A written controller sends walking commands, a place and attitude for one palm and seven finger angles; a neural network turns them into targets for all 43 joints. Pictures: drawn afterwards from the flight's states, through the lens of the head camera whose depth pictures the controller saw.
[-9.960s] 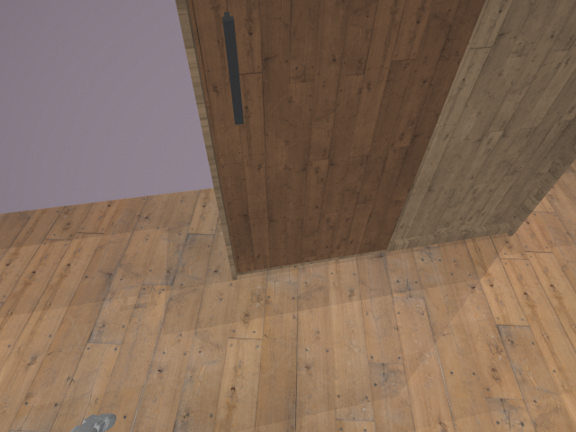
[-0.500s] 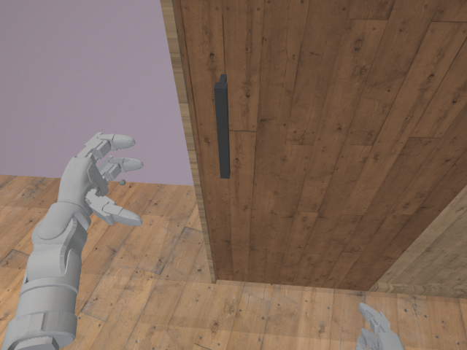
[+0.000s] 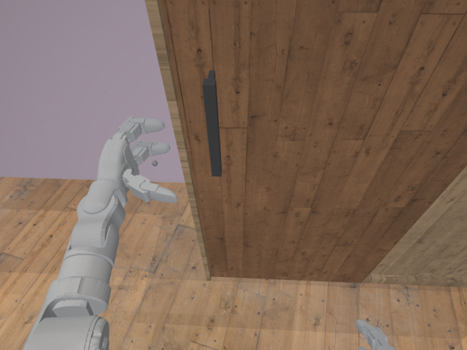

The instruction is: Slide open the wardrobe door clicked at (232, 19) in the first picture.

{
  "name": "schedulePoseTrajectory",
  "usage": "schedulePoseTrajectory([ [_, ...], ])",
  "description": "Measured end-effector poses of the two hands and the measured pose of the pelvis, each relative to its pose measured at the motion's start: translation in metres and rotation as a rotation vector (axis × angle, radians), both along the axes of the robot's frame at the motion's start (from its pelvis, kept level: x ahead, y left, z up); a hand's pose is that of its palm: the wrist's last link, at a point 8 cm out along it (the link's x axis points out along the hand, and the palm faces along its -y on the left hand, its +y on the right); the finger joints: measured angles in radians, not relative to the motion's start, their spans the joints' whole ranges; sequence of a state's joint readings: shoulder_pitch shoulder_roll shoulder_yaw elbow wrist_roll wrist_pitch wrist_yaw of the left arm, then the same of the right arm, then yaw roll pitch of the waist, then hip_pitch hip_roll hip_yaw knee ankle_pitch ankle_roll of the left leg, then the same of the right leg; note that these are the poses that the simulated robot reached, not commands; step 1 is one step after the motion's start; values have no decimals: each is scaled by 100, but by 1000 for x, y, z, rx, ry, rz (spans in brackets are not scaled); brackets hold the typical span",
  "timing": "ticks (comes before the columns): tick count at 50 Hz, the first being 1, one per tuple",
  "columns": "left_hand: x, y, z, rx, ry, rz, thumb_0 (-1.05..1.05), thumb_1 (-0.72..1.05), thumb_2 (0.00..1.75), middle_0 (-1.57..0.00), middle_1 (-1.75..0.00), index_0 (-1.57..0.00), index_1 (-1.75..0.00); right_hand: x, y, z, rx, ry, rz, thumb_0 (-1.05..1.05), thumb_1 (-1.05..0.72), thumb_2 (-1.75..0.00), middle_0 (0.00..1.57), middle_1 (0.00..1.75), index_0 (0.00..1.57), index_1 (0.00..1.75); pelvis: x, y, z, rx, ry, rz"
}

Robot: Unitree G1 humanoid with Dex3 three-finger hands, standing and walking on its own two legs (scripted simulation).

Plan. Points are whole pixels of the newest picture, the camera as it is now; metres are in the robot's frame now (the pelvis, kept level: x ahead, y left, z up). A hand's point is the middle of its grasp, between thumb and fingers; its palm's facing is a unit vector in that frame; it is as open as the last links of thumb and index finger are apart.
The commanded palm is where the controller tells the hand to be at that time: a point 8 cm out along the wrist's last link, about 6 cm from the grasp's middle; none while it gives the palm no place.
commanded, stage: move the hooked fingers beside the handle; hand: left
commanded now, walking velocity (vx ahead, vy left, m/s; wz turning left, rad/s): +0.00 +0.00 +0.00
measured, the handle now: (214, 128) +0.49 +0.06 +0.12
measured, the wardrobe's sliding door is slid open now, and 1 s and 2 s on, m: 0.00 0.00 0.00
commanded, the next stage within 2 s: feel for the door with the fingertips in 1.20 s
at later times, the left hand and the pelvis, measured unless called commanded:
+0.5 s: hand (182, 147) +0.43 +0.11 +0.12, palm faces -0.03 -1.00 +0.00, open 14.0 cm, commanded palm +0.40 +0.18 +0.12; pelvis -0.01 -0.01 +0.00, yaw -1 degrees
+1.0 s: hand (176, 151) +0.43 +0.12 +0.12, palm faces -0.02 -1.00 +0.01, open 14.0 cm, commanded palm +0.40 +0.18 +0.12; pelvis -0.01 +0.00 +0.00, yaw -1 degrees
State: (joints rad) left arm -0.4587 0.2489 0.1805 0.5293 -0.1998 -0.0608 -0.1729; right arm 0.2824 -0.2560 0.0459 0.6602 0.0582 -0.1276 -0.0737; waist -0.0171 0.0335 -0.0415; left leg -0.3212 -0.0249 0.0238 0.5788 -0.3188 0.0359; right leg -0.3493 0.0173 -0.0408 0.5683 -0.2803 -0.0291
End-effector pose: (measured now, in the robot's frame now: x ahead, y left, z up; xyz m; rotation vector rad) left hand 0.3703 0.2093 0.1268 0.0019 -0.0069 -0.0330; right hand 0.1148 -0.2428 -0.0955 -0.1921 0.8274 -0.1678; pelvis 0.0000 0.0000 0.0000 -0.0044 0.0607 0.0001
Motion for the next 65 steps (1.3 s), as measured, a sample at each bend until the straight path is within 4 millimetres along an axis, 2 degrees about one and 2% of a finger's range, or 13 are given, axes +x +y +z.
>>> schedulePoseTrajectory([
  [13, 24, -15, -4, -1, 10, 18, -2, -50, 30, -30, -120, -30, -120, -28, -11, -7, -3, 79, -44, 1, -91, -90, 20, 30, 20, 30, -3, -5, -2, 1, 18, -7],
  [23, 43, -37, -4, -5, 8, 5, -2, -50, 30, -30, -120, -30, -120, -49, -16, -13, 2, 134, -66, 1, -91, -90, 20, 30, 20, 30, -6, -6, -4, 3, 41, -13],
  [31, 42, -40, -7, 0, -8, 17, -2, -49, 30, -30, -120, -30, -120, -61, -15, -16, 18, 155, -89, 1, -91, -90, 20, 30, 20, 30, -5, -6, -4, 6, 46, -30],
  [41, 32, -30, -7, 0, -13, 23, -2, -50, 30, -30, -120, -30, -120, -54, -15, -14, 11, 141, -73, 1, -91, -90, 20, 30, 20, 30, -8, -6, -4, 2, 34, -20],
  [51, 37, -30, -8, -10, 3, 15, -2, -50, 30, -30, -120, -30, -120, -39, -12, -10, -4, 99, -47, 1, -91, -90, 20, 30, 20, 30, -11, -3, -5, 0, 42, -11],
  [65, 36, -22, -10, -13, -14, 14, -2, -50, 30, -30, -120, -30, -120, -47, -5, -12, 9, 130, -61, 1, -91, -90, 20, 30, 20, 30, -6, 2, -6, -3, 48, -21],
])
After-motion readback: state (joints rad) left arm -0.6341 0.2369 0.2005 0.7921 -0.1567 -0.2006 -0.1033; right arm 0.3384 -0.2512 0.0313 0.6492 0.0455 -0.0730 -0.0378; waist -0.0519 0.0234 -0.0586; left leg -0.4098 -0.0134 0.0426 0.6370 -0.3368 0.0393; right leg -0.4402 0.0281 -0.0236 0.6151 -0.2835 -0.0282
